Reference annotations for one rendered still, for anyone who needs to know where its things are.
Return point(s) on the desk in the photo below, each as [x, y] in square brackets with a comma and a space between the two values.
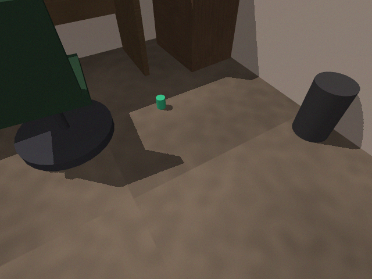
[128, 16]

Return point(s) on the office chair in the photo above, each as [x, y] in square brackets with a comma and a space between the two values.
[45, 90]

